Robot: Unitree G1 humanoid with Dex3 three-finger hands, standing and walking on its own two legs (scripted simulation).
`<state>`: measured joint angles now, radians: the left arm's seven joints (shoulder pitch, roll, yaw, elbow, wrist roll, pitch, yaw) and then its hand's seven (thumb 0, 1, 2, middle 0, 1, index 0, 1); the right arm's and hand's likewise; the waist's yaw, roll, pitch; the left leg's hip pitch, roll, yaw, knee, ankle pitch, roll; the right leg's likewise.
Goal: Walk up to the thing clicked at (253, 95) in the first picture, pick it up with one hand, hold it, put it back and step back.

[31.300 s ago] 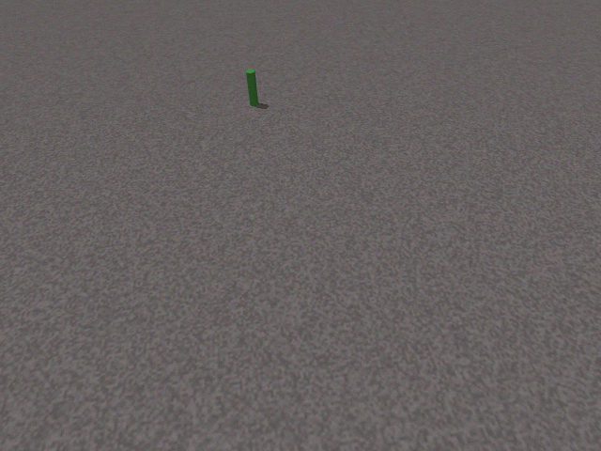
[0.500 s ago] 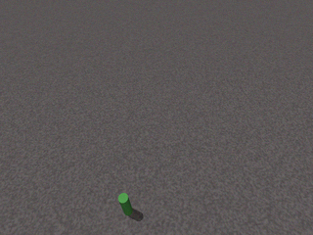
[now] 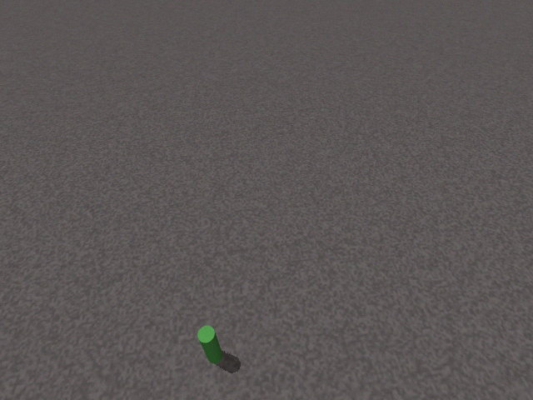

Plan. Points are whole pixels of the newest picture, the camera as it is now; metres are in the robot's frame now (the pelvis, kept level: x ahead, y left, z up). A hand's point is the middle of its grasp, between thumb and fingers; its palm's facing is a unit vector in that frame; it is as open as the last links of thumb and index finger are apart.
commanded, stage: stand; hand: left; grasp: from the side
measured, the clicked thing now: (211, 345) +0.43 +0.21 -0.67
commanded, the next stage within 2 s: step back in 1.04 s
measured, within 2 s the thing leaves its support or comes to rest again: neither
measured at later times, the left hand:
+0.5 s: hand out of the picture +0.09 +0.25 -0.16, palm faces -0.03 -0.94 -0.34, open 7.4 cm
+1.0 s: hand out of the picture +0.09 +0.25 -0.16, palm faces -0.03 -0.94 -0.34, open 7.4 cm
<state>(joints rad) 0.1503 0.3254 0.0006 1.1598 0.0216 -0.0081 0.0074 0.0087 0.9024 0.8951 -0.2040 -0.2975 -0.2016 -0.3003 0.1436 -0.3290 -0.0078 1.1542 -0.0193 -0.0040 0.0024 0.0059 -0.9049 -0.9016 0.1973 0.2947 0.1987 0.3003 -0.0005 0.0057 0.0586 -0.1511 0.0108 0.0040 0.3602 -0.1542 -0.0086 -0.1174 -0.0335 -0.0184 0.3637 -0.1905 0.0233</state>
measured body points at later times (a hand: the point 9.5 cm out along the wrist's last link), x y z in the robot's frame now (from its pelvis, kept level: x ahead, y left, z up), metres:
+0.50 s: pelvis +0.02 +0.00 +0.00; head +0.03 +0.00 +0.45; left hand +0.09 +0.30 -0.13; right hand +0.08 -0.30 -0.13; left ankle +0.03 +0.12 -0.75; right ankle +0.01 -0.13 -0.75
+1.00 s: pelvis +0.02 +0.00 +0.00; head +0.04 +0.00 +0.45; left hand +0.09 +0.30 -0.13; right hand +0.09 -0.30 -0.14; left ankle +0.03 +0.12 -0.75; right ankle +0.01 -0.13 -0.75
